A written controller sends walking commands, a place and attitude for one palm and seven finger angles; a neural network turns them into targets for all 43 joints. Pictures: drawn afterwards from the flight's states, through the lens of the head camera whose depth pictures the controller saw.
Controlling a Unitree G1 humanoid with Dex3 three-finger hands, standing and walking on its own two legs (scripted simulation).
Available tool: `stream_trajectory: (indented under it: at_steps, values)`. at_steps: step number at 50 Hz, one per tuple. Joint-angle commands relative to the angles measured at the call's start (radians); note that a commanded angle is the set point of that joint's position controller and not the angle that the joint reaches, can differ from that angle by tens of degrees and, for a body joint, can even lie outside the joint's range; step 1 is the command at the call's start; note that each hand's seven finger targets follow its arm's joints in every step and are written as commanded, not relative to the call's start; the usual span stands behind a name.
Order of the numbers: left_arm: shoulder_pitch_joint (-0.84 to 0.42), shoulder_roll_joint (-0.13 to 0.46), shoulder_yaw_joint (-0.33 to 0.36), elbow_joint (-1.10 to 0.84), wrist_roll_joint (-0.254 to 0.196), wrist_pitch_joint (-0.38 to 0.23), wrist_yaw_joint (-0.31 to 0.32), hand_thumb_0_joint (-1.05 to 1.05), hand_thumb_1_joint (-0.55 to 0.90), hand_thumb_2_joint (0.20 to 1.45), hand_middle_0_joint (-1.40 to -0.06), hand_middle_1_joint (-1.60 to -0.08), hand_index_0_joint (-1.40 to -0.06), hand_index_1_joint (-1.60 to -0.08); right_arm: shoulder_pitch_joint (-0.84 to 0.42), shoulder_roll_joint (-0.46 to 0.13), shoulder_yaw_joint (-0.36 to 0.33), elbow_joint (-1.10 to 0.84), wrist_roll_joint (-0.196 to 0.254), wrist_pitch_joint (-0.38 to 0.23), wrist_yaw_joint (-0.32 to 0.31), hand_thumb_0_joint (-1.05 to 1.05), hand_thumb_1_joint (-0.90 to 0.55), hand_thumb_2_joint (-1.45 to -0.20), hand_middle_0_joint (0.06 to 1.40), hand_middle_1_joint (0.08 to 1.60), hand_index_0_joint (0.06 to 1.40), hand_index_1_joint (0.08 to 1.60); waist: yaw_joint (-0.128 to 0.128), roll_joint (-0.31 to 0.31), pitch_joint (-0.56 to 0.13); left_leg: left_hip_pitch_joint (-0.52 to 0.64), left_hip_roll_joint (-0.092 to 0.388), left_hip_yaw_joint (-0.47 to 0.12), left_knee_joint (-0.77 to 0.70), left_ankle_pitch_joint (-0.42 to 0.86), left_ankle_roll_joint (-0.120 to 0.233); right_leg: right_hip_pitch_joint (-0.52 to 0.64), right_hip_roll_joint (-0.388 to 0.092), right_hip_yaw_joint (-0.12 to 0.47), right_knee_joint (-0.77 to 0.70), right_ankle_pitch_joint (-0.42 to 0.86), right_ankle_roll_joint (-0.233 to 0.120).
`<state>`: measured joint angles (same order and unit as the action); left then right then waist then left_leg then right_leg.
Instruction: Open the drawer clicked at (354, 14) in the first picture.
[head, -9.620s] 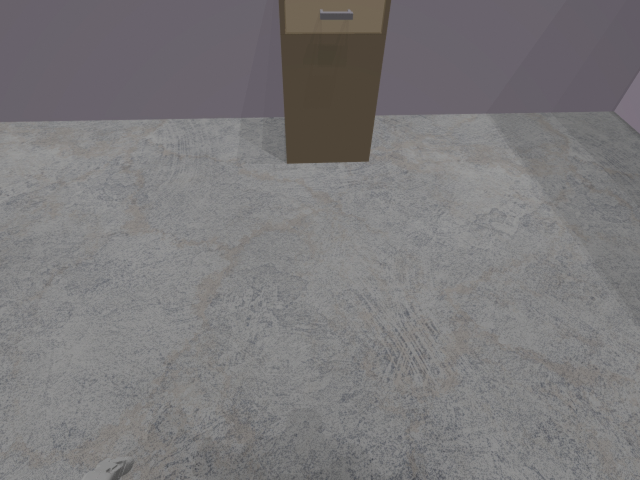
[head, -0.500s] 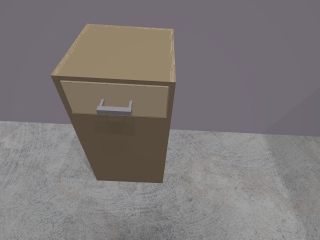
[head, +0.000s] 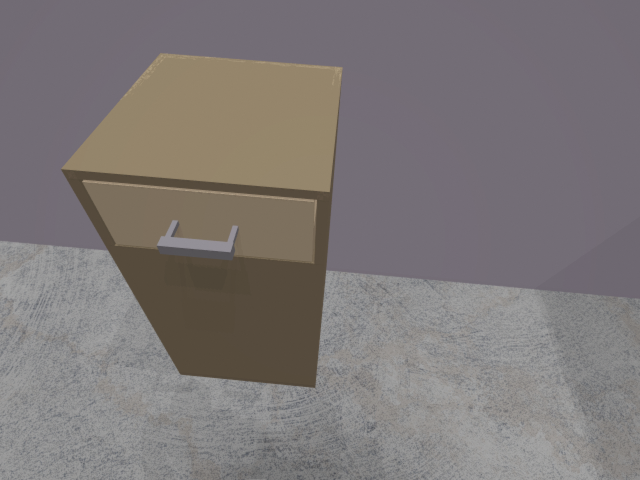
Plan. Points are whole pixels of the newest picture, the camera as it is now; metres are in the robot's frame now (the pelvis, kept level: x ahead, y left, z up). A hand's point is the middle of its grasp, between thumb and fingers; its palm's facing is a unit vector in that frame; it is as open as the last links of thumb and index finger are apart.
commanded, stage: come to a stop and stand still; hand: left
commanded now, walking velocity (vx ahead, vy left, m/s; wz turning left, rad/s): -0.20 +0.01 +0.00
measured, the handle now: (200, 238) +0.49 +0.26 -0.04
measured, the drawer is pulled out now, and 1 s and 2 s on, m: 0.00 0.00 0.00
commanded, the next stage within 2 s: look again from close up in 0.76 s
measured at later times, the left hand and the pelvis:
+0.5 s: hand out of the picture -0.03 +0.14 -0.18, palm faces +0.06 -0.98 -0.21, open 7.4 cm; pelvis -0.03 -0.03 -0.01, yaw +0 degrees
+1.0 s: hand out of the picture -0.06 +0.14 -0.18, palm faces +0.01 -0.99 -0.14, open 7.4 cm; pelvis -0.04 +0.00 -0.01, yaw -1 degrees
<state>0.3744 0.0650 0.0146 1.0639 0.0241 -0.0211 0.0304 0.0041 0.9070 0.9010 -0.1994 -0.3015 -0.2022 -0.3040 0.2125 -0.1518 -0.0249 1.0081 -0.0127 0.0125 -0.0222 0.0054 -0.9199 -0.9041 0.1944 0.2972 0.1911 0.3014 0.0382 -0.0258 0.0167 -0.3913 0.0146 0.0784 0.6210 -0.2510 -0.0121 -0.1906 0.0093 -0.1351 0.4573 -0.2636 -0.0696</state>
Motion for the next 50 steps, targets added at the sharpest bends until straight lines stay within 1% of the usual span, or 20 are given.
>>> stream_trajectory:
  at_steps: [1, 2, 4, 6, 8, 12, 14, 15, 16, 17, 20, 23, 25, 28, 42, 43, 44, 45, 47, 50]
  values:
    - [0.072, 0.161, 0.046, -0.050, -0.005, 0.014, 0.019, 0.000, 0.900, 0.900, -0.200, -0.300, -0.200, -0.300, 0.112, -0.092, -0.021, -0.041, 0.000, -0.004, -0.012, 0.000, -0.900, -0.900, 0.200, 0.300, 0.200, 0.300, -0.032, 0.056, -0.031, 0.226, 0.136, -0.107, -0.136, 0.512, 0.057, -0.086, -0.201, 0.137, 0.067, 0.388, -0.020]
    - [0.078, 0.124, 0.037, -0.062, -0.006, 0.019, 0.023, 0.000, 0.900, 0.900, -0.200, -0.300, -0.200, -0.300, 0.110, -0.121, -0.023, -0.052, -0.003, -0.003, -0.015, 0.000, -0.900, -0.900, 0.200, 0.300, 0.200, 0.300, -0.022, 0.144, -0.036, 0.256, 0.239, -0.198, -0.154, 0.748, 0.127, -0.139, -0.114, 0.073, 0.111, 0.137, 0.029]
    - [0.089, 0.094, 0.024, -0.067, -0.003, 0.029, 0.026, 0.000, 0.900, 0.900, -0.200, -0.300, -0.200, -0.300, 0.076, -0.141, -0.025, -0.073, -0.007, 0.003, -0.018, 0.000, -0.900, -0.900, 0.200, 0.300, 0.200, 0.300, -0.008, 0.184, -0.005, 0.157, 0.307, -0.214, -0.251, 0.678, 0.214, -0.126, -0.050, 0.059, 0.299, -0.289, 0.050]
    - [0.065, 0.109, 0.032, -0.054, -0.005, 0.042, 0.018, 0.000, 0.900, 0.900, -0.200, -0.300, -0.200, -0.300, 0.011, -0.115, -0.018, -0.086, -0.008, 0.002, -0.023, 0.000, -0.900, -0.900, 0.200, 0.300, 0.200, 0.300, -0.010, 0.232, -0.003, 0.091, 0.289, -0.240, -0.319, 0.496, 0.241, -0.127, -0.056, 0.095, 0.429, -0.289, 0.049]
    - [0.073, 0.110, 0.037, -0.053, -0.002, 0.048, 0.015, 0.000, 0.900, 0.900, -0.200, -0.300, -0.200, -0.300, -0.032, -0.120, -0.022, -0.102, -0.011, 0.008, -0.017, 0.000, -0.900, -0.900, 0.200, 0.300, 0.200, 0.300, -0.005, 0.184, -0.038, 0.075, 0.284, -0.229, -0.319, 0.374, 0.247, -0.123, -0.052, 0.114, 0.471, -0.253, 0.049]
    - [0.077, 0.088, 0.028, -0.052, 0.000, 0.036, 0.008, 0.000, 0.900, 0.900, -0.200, -0.300, -0.200, -0.300, -0.021, -0.132, -0.037, -0.095, -0.013, 0.007, -0.008, 0.000, -0.900, -0.900, 0.200, 0.300, 0.200, 0.300, -0.009, 0.072, -0.104, 0.106, 0.251, -0.216, -0.299, 0.156, 0.208, -0.049, -0.051, 0.092, 0.237, -0.169, 0.061]
    - [0.101, 0.117, 0.027, -0.043, 0.007, 0.026, 0.010, 0.000, 0.900, 0.900, -0.200, -0.300, -0.200, -0.300, -0.016, -0.107, -0.034, -0.089, -0.004, 0.010, 0.001, 0.000, -0.900, -0.900, 0.200, 0.300, 0.200, 0.300, 0.006, -0.024, -0.073, 0.040, 0.163, -0.159, -0.221, 0.004, 0.128, 0.025, -0.072, 0.140, -0.023, -0.015, 0.056]
    - [0.074, 0.157, 0.027, -0.054, 0.011, 0.021, 0.011, 0.000, 0.900, 0.900, -0.200, -0.300, -0.200, -0.300, -0.007, -0.067, -0.029, -0.094, 0.003, 0.015, 0.005, 0.000, -0.900, -0.900, 0.200, 0.300, 0.200, 0.300, -0.015, -0.153, -0.039, 0.019, 0.075, -0.092, -0.139, -0.064, 0.068, -0.032, -0.173, 0.287, -0.115, -0.045, 0.016]
    - [0.026, 0.207, 0.029, -0.074, 0.007, 0.019, 0.010, 0.000, 0.900, 0.900, -0.200, -0.300, -0.200, -0.300, -0.013, -0.040, -0.020, -0.104, 0.005, 0.019, 0.011, 0.000, -0.900, -0.900, 0.200, 0.300, 0.200, 0.300, -0.033, -0.234, 0.002, 0.029, 0.011, -0.042, -0.073, -0.070, 0.033, -0.113, -0.274, 0.361, -0.182, -0.043, -0.030]
    - [-0.030, 0.213, 0.028, -0.091, 0.003, 0.013, 0.011, 0.000, 0.900, 0.900, -0.200, -0.300, -0.200, -0.300, -0.021, -0.047, -0.020, -0.094, -0.002, 0.023, 0.015, 0.000, -0.900, -0.900, 0.200, 0.300, 0.200, 0.300, -0.042, -0.240, 0.015, 0.067, 0.011, -0.043, -0.025, -0.073, 0.025, -0.172, -0.291, 0.368, -0.194, -0.003, -0.057]
    - [-0.071, 0.185, 0.023, -0.095, -0.003, 0.005, 0.012, 0.000, 0.900, 0.900, -0.200, -0.300, -0.200, -0.300, 0.044, -0.026, -0.010, -0.040, -0.005, 0.016, 0.011, 0.000, -0.900, -0.900, 0.200, 0.300, 0.200, 0.300, -0.067, -0.131, 0.006, 0.156, 0.025, -0.061, -0.057, 0.044, 0.030, -0.173, -0.223, 0.268, -0.134, 0.085, -0.041]
    - [-0.020, 0.172, 0.014, -0.069, -0.010, 0.002, 0.004, 0.000, 0.900, 0.900, -0.200, -0.300, -0.200, -0.300, 0.054, -0.051, 0.006, -0.010, -0.004, -0.004, 0.003, 0.000, -0.900, -0.900, 0.200, 0.300, 0.200, 0.300, -0.040, 0.000, 0.047, 0.174, 0.068, -0.112, -0.178, 0.135, 0.042, -0.150, -0.139, 0.206, -0.104, 0.027, 0.013]
    - [-0.001, 0.158, 0.010, -0.056, -0.007, 0.002, 0.005, 0.000, 0.900, 0.900, -0.200, -0.300, -0.200, -0.300, 0.060, -0.057, 0.012, 0.002, -0.003, -0.004, -0.001, 0.000, -0.900, -0.900, 0.200, 0.300, 0.200, 0.300, -0.028, 0.003, 0.117, 0.123, 0.075, -0.118, -0.202, 0.096, 0.036, -0.139, -0.126, 0.223, -0.149, -0.024, 0.021]
    - [-0.002, 0.177, 0.013, -0.021, -0.016, -0.001, 0.000, 0.000, 0.900, 0.900, -0.200, -0.300, -0.200, -0.300, 0.091, -0.053, 0.022, 0.036, -0.004, -0.009, -0.005, 0.000, -0.900, -0.900, 0.200, 0.300, 0.200, 0.300, -0.028, 0.047, 0.058, 0.156, 0.069, -0.101, -0.200, 0.126, 0.022, -0.072, -0.132, 0.206, -0.149, 0.035, 0.019]
    - [0.035, 0.130, 0.007, 0.030, -0.021, 0.001, -0.003, 0.000, 0.900, 0.900, -0.200, -0.300, -0.200, -0.300, 0.194, -0.028, 0.033, 0.098, -0.006, -0.015, -0.013, 0.000, -0.900, -0.900, 0.200, 0.300, 0.200, 0.300, -0.028, 0.019, 0.083, 0.139, 0.067, -0.104, -0.229, 0.076, 0.022, -0.053, -0.115, 0.191, -0.194, -0.081, 0.007]
    - [0.113, 0.164, 0.000, 0.045, 0.001, -0.037, 0.043, 0.000, 0.900, 0.900, -0.200, -0.300, -0.200, -0.300, 0.027, -0.058, 0.022, 0.034, 0.000, -0.038, -0.004, 0.000, -0.900, -0.900, 0.200, 0.300, 0.200, 0.300, 0.026, 0.025, 0.134, 0.027, 0.035, -0.063, 0.031, 0.000, -0.017, -0.053, -0.206, 0.353, -0.188, 0.563, 0.092]
    - [0.075, 0.212, 0.006, 0.033, -0.003, -0.046, 0.044, 0.000, 0.900, 0.900, -0.200, -0.300, -0.200, -0.300, 0.092, -0.029, 0.029, -0.013, 0.008, -0.028, -0.001, 0.000, -0.900, -0.900, 0.200, 0.300, 0.200, 0.300, -0.057, 0.001, 0.065, 0.032, 0.044, -0.077, 0.036, -0.054, 0.000, 0.037, -0.272, 0.297, -0.119, 0.822, 0.073]
    - [0.071, 0.199, 0.011, 0.006, -0.005, -0.043, 0.041, 0.000, 0.900, 0.900, -0.200, -0.300, -0.200, -0.300, 0.158, 0.005, 0.029, -0.005, 0.003, -0.024, -0.009, 0.000, -0.900, -0.900, 0.200, 0.300, 0.200, 0.300, -0.049, -0.029, -0.042, 0.051, 0.033, -0.078, 0.048, -0.080, 0.028, 0.121, -0.269, 0.277, -0.068, 0.852, 0.053]
    - [0.020, 0.196, 0.012, -0.022, -0.005, -0.036, 0.035, 0.000, 0.900, 0.900, -0.200, -0.300, -0.200, -0.300, 0.183, -0.012, 0.021, 0.005, 0.007, -0.029, -0.004, 0.000, -0.900, -0.900, 0.200, 0.300, 0.200, 0.300, -0.064, -0.086, -0.121, 0.082, 0.020, -0.062, -0.017, -0.032, 0.028, 0.153, -0.217, 0.201, -0.032, 0.682, -0.029]
    - [0.025, 0.149, 0.004, -0.032, -0.012, -0.013, 0.032, 0.000, 0.900, 0.900, -0.200, -0.300, -0.200, -0.300, 0.195, -0.045, 0.020, 0.011, 0.001, -0.042, -0.008, 0.000, -0.900, -0.900, 0.200, 0.300, 0.200, 0.300, -0.055, 0.041, -0.035, 0.144, 0.070, -0.128, -0.126, 0.222, 0.048, 0.016, -0.115, 0.164, 0.010, 0.262, 0.001]
